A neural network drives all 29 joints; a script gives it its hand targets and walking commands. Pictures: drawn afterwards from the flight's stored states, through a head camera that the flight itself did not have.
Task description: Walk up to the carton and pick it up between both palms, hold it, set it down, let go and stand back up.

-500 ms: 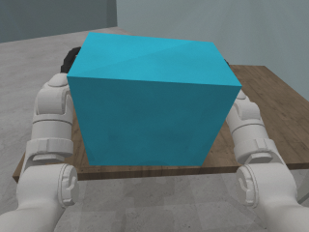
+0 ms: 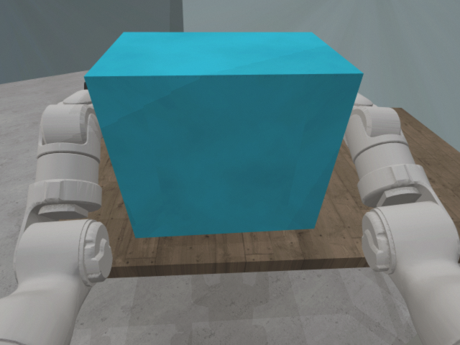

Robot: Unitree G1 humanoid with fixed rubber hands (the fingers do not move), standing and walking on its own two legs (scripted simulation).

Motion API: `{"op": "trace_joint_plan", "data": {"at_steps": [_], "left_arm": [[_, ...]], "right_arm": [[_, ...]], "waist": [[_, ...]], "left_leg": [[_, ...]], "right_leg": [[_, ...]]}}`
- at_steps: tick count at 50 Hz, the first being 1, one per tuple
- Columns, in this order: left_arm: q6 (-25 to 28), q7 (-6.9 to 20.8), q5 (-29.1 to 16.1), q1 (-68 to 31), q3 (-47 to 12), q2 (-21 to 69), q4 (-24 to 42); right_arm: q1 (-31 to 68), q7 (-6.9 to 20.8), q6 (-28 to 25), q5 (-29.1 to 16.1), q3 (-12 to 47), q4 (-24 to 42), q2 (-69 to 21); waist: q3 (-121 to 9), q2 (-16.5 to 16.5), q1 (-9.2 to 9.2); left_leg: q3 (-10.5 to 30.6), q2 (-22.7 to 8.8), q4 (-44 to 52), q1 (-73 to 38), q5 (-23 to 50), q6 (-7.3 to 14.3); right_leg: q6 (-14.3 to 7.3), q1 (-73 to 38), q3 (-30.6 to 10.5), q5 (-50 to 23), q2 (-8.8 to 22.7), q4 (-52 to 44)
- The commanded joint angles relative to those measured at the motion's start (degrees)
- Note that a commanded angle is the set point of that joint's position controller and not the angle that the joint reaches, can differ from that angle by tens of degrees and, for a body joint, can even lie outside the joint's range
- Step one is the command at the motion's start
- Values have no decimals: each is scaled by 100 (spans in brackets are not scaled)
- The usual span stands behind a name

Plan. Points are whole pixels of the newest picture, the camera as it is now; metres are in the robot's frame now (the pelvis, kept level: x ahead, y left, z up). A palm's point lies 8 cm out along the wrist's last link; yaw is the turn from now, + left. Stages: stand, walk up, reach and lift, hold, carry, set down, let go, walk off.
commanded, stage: reach and lift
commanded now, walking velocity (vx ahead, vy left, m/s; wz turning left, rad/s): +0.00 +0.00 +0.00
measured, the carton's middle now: (223, 135) +0.35 +0.01 +0.26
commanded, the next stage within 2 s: hold in 0.48 s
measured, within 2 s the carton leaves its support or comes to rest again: neither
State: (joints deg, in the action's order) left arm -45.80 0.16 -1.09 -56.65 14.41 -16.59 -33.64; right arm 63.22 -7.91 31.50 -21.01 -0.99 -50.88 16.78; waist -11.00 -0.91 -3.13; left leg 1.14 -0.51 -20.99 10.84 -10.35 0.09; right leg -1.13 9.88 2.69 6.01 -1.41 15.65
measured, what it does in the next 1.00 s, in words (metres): stands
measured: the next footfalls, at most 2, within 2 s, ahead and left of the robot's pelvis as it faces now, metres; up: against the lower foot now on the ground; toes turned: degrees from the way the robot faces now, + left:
none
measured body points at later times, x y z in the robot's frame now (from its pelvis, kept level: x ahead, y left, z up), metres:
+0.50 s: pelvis +0.01 +0.01 +0.00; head -0.09 +0.02 +0.44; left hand +0.39 +0.18 +0.30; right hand +0.39 -0.20 +0.32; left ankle +0.01 +0.12 -0.75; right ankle +0.03 -0.11 -0.75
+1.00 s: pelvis +0.00 -0.01 +0.00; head -0.08 +0.01 +0.44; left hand +0.39 +0.19 +0.32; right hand +0.39 -0.19 +0.33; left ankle +0.01 +0.12 -0.75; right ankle +0.02 -0.11 -0.75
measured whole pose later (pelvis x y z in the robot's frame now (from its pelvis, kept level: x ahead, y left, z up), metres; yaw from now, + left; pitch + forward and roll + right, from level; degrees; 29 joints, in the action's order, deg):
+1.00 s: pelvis +0.00 -0.01 +0.00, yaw +1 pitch +0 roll -1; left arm -49.7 1.0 -0.5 -61.4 14.9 -17.6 -35.1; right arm 68.2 -8.9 37.1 -24.9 1.2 -52.5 19.3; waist -12.8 -0.2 -4.2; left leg 3.1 -1.0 -23.0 12.1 -11.1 -0.7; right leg -1.8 10.0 2.2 6.0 -2.7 15.8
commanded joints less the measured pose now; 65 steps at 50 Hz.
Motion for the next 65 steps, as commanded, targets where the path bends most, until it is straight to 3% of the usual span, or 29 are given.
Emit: {"op": "trace_joint_plan", "data": {"at_steps": [1,7,10,18,22,26,33,39,44,50,62,65], "left_arm": [[380,767,-778,-4651,-1955,3700,1687],[205,713,-831,-4579,-2143,3824,2504],[99,674,-822,-4559,-2095,3824,2666],[-72,684,-641,-4778,-1832,3666,2373],[-122,722,-550,-4896,-1581,3520,1835],[-115,750,-539,-4961,-1470,3475,1412],[-43,853,-602,-5160,-1391,3419,1018],[48,893,-724,-5423,-1455,3464,931],[107,858,-832,-5445,-1560,3592,1044],[64,802,-816,-5267,-1598,3587,1413],[18,790,-624,-5382,-1346,3452,1001],[81,741,-720,-5580,-1445,3523,1129]], "right_arm": [[4613,557,196,-1084,1199,2167,-3779],[4451,557,327,-1389,1354,2623,-3581],[4479,621,405,-1479,1390,2757,-3489],[4628,805,514,-1405,1284,2205,-3533],[4985,843,532,-1299,1214,1967,-3619],[5199,817,528,-1264,1102,1788,-3694],[5348,703,568,-1162,896,1587,-3620],[5440,634,602,-1160,781,1500,-3618],[5602,586,544,-1264,846,1824,-3599],[5427,547,582,-1494,1099,2078,-3602],[5545,669,636,-1415,1047,1616,-3763],[5575,674,599,-1393,994,1563,-3826]], "waist": [[-2088,497,-248],[-2263,789,-328],[-2216,736,-284],[-1764,533,-87],[-1650,292,71],[-1640,244,131],[-1779,149,-44],[-1814,350,-155],[-2180,433,-201],[-2224,476,-140],[-1610,249,62],[-1852,305,20]], "left_leg": [[149,220,173,-14,1397,-289],[251,184,-62,-276,2228,-489],[284,175,-47,-330,2236,-488],[240,106,170,-108,1567,-347],[184,127,339,225,854,-186],[147,138,372,419,622,-117],[158,150,378,428,506,-110],[183,152,356,518,457,-162],[225,168,253,417,685,-208],[245,210,139,266,1144,-272],[212,165,405,588,226,-93],[212,153,342,454,362,-109]], "right_leg": [[155,-1652,-480,-1485,-193,148],[80,-1677,-456,-1940,-289,234],[59,-1599,-428,-1852,-313,201],[50,-1452,-445,-1296,-295,111],[91,-1472,-490,-953,-244,57],[111,-1544,-565,-947,-183,56],[146,-1555,-610,-951,-152,44],[125,-1472,-606,-765,-133,39],[124,-1571,-583,-989,-140,105],[141,-1700,-545,-1422,-186,180],[154,-1319,-596,-505,-133,-17],[145,-1324,-608,-634,-127,21]]}}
